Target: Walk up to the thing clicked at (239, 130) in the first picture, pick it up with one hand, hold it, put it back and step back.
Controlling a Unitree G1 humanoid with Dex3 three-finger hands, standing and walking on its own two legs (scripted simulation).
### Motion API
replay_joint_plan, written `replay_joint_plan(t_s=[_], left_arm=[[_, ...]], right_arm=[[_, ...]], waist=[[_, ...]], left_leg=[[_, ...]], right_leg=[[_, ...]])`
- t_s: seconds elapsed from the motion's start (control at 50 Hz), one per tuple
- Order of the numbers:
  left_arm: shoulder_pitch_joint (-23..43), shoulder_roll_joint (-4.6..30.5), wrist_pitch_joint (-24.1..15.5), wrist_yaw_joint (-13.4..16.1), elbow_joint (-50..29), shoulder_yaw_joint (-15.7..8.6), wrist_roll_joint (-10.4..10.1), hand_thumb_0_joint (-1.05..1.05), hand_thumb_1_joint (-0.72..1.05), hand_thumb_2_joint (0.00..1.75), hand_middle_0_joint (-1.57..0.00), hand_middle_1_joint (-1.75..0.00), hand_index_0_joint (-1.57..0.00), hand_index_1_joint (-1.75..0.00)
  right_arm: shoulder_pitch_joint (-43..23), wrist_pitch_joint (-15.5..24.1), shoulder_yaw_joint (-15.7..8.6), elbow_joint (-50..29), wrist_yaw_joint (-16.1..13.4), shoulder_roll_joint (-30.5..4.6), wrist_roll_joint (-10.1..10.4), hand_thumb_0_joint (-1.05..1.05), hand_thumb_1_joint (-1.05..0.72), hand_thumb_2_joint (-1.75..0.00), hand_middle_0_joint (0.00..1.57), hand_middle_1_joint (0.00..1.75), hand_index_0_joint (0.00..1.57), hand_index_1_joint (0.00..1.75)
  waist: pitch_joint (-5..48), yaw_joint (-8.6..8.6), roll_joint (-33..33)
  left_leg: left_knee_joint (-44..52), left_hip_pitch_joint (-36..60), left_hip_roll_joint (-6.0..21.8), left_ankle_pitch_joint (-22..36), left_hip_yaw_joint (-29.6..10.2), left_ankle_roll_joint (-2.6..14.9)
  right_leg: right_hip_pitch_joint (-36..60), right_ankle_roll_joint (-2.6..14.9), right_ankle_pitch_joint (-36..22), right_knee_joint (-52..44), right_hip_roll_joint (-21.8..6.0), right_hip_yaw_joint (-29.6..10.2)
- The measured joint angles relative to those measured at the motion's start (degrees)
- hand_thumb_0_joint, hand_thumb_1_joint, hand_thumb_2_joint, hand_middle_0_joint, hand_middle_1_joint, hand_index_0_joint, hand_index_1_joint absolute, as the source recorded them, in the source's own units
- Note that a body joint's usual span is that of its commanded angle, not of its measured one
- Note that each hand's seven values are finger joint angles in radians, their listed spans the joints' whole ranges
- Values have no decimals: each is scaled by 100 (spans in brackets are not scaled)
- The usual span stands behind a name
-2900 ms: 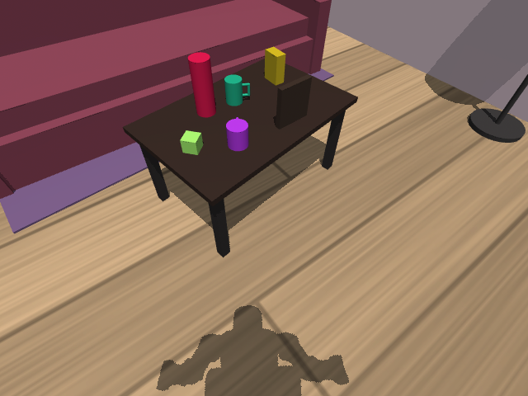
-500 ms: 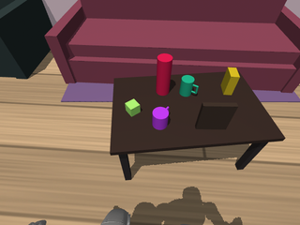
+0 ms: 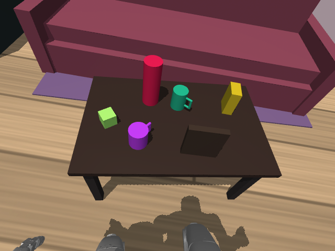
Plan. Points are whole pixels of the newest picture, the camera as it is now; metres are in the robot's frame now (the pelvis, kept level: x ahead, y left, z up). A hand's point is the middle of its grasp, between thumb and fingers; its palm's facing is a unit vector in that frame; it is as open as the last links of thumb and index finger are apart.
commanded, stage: walk up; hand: left
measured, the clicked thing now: (141, 133) +0.57 +0.07 -0.25
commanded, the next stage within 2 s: none
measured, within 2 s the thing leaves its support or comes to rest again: neither
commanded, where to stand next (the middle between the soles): +0.16 -0.21 m, yaw +11 degrees
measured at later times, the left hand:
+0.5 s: hand out of the picture +0.06 +0.06 -0.16, palm faces +0.11 -0.94 -0.33, open 7.4 cm
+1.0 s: hand out of the picture +0.08 +0.03 -0.10, palm faces +0.14 -0.81 -0.56, open 7.4 cm
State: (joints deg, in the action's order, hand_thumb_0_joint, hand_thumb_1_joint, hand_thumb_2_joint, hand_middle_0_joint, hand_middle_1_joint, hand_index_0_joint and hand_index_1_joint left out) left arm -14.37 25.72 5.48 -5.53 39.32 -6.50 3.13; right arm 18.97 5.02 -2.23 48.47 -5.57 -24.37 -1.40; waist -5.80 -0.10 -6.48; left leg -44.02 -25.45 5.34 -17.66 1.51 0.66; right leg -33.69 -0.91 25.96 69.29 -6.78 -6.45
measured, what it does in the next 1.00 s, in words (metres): steps to the right: right foot, then left foot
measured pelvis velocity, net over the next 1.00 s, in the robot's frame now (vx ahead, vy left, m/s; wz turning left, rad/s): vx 0.10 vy -0.29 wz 0.20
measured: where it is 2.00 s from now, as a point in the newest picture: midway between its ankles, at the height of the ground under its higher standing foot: outside the picture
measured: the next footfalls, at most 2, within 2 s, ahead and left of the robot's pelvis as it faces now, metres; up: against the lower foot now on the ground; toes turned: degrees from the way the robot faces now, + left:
right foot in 0.12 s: +0.08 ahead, -0.28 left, +0.00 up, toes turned -1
left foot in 0.46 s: +0.19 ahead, -0.13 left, +0.00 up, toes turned +10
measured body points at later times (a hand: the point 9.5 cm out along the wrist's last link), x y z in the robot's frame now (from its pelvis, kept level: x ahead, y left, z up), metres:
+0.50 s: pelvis +0.08 -0.21 +0.00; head +0.12 -0.17 +0.44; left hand +0.05 +0.11 -0.14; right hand +0.20 -0.53 -0.09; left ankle +0.15 -0.13 -0.71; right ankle +0.04 -0.28 -0.70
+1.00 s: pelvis +0.10 -0.29 +0.01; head +0.15 -0.32 +0.46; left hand +0.08 +0.07 -0.06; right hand +0.27 -0.60 -0.12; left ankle +0.07 -0.11 -0.65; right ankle +0.15 -0.44 -0.70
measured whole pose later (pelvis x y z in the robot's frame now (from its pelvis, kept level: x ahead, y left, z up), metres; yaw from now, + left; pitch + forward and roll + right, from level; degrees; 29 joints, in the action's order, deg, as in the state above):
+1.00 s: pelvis +0.10 -0.29 +0.01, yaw +11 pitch -1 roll +1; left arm -15.9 24.8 -3.0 2.9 50.4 -3.7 1.9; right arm 9.3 -4.3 -6.1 49.9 2.0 -27.7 -1.7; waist -6.7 1.2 5.1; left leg -63.3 -29.7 0.9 -23.6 -7.1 -0.8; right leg -21.1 -2.2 19.2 41.4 -6.5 2.5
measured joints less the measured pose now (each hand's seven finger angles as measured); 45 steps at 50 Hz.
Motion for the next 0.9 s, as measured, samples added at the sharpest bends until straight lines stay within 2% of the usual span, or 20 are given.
replay_joint_plan(t_s=[0.06,0.12,0.14,0.16,0.2,0.24,0.3,0.4,0.46,0.48,0.52,0.56,0.6,0.66,0.72,0.74,0.76,0.82,0.9], left_arm=[[155,202,-4,-36,-46,-119,-19,1,90,90,-21,-30,-20,-30],[146,369,-33,-36,-2,-204,-21,0,90,90,-20,-30,-20,-30],[148,330,-67,-8,56,-234,-10,0,90,90,-20,-30,-20,-30],[128,250,-104,17,93,-225,28,0,90,90,-20,-30,-20,-30],[-2,93,-161,52,132,-124,65,0,90,90,-20,-30,-20,-30],[-170,-92,-162,86,230,-29,15,0,90,90,-20,-30,-20,-30],[-430,-233,-189,126,351,79,27,0,90,90,-20,-30,-20,-30],[-620,-141,-212,187,440,132,39,1,90,90,-21,-30,-21,-30],[-674,-76,-209,259,528,209,-112,1,90,90,-21,-30,-21,-30],[-642,-68,-212,292,598,236,-174,1,90,90,-21,-30,-20,-30],[-517,-190,-170,356,748,298,-258,1,90,90,-20,-30,-20,-30],[-463,-333,-138,381,840,412,-259,1,90,90,-20,-30,-20,-30],[-382,-408,-148,370,922,467,-248,1,90,90,-20,-30,-20,-30],[-161,-443,-275,369,991,464,-316,1,90,90,-21,-30,-20,-30],[-24,-405,-537,425,988,441,-382,1,90,90,-21,-30,-21,-30],[27,-410,-617,474,1022,422,-375,1,90,90,-21,-30,-21,-30],[64,-426,-674,526,1053,413,-344,0,90,90,-21,-30,-21,-30],[37,-358,-722,654,1088,432,-230,0,90,90,-21,-30,-21,-30],[-8,-307,-765,792,1161,397,-198,0,90,90,-21,-30,-21,-30]], right_arm=[[74,10,-5,68,90,-99,-96,1,-89,-90,21,30,21,30],[80,-49,-52,161,128,-259,-156,1,-89,-90,21,30,21,30],[41,-101,-88,231,118,-353,-175,1,-89,-90,21,30,21,30],[9,-177,-138,322,83,-442,-175,1,-89,-90,21,30,21,30],[-10,-334,-234,505,-33,-480,-116,1,-90,-90,21,30,21,30],[-76,-352,-249,646,-83,-459,-39,1,-90,-90,20,30,21,30],[-201,-215,-178,669,-28,-385,68,1,-90,-90,20,30,21,30],[-265,-18,-29,471,153,-87,107,1,-90,-90,20,30,21,30],[-256,30,47,359,223,71,99,1,-90,-90,20,30,21,30],[-297,37,48,335,226,130,63,1,-90,-90,20,30,21,30],[-411,-17,70,235,228,181,14,1,-90,-90,20,30,21,30],[-545,-79,92,179,246,205,59,1,-90,-90,20,30,21,30],[-639,-112,112,140,248,268,75,1,-90,-90,20,30,21,30],[-705,-140,176,126,328,299,69,1,-90,-90,20,30,21,30],[-834,-335,184,131,463,255,27,1,-90,-90,20,30,21,30],[-900,-427,154,122,502,215,11,1,-90,-90,21,30,21,30],[-960,-528,108,115,530,172,-2,1,-90,-90,20,30,21,30],[-1065,-817,-38,84,594,128,-79,1,-90,-90,20,30,21,30],[-1093,-872,-253,17,707,-133,-54,1,-90,-90,20,30,21,30]], waist=[[122,-51,-16],[273,-105,42],[265,-95,203],[252,-81,398],[325,7,505],[345,116,549],[290,293,575],[49,504,405],[-3,500,264],[-54,436,151],[-158,328,74],[-153,238,147],[-101,150,194],[-18,54,318],[33,43,493],[8,40,638],[-13,18,804],[42,81,825],[-25,64,997]], left_leg=[[-122,-143,218,-128,-233,-58],[-316,-296,479,-297,-497,-103],[-468,-353,612,-462,-699,-35],[-788,-457,651,-848,-976,76],[-1784,-767,265,-1391,-1102,106],[-2365,-933,-72,-1343,-753,108],[-2289,-1037,-329,-1108,-134,112],[-952,-748,-565,-753,473,218],[339,-107,-742,261,551,335],[410,-30,-835,410,546,432],[197,-2,-882,224,519,480],[143,106,-771,103,472,473],[252,249,-663,116,404,374],[306,293,-501,150,195,194],[12,137,-317,17,-3,36],[-197,49,-208,-82,-115,21],[-425,-61,-146,-155,-295,107],[-1546,-444,-493,-962,-558,74],[-2451,-707,-635,-740,-756,1]], right_leg=[[180,35,121,-856,-180,-62],[593,42,2,-1722,-152,211],[655,-151,-21,-1728,-4,362],[687,-231,51,-1609,151,536],[735,-216,193,-1495,210,715],[979,-105,136,-1777,243,819],[1321,97,-63,-2331,375,932],[1671,387,-109,-2767,624,1212],[1730,479,152,-2557,712,1376],[1668,463,272,-2273,641,1379],[1429,240,492,-1524,669,1122],[1170,106,707,-903,698,946],[997,98,676,-740,595,773],[971,120,389,-1311,345,607],[1285,75,-471,-2528,195,566],[1334,-85,-588,-2609,277,650],[1337,-148,-558,-2544,376,770],[1209,-107,-453,-2381,302,768],[1252,-92,-624,-2675,150,810]])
